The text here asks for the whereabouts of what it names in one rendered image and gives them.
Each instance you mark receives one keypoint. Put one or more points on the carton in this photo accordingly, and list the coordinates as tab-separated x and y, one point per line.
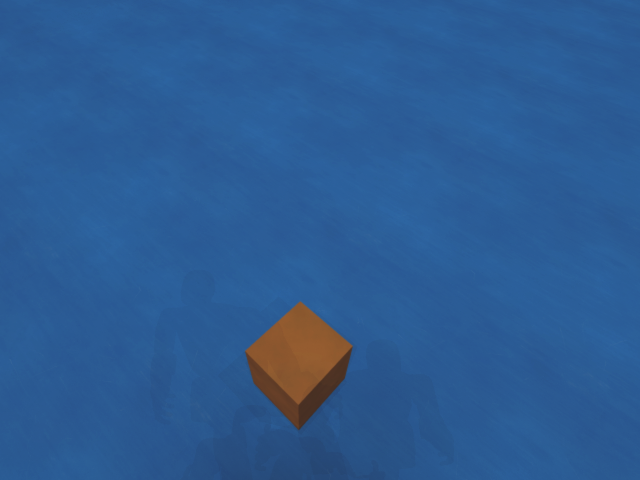
298	363

